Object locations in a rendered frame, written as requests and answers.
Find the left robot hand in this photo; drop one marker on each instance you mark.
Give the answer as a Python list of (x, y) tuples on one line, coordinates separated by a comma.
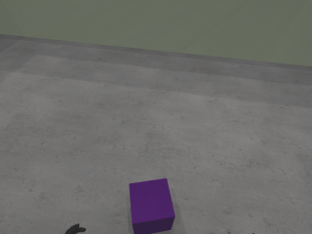
[(75, 229)]

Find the carton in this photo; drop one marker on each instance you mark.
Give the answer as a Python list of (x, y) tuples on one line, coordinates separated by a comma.
[(152, 208)]

